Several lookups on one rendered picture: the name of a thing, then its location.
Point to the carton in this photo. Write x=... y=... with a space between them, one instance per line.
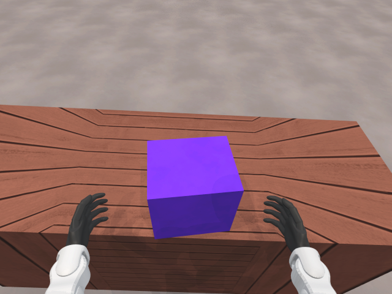
x=193 y=186

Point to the pedestal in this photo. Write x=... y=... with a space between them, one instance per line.
x=51 y=158

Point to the left robot hand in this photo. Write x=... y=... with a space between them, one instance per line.
x=82 y=224

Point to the right robot hand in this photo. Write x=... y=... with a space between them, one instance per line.
x=290 y=224

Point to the robot right forearm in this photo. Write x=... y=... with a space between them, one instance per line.
x=309 y=275

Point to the robot left forearm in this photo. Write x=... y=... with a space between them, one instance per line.
x=70 y=274

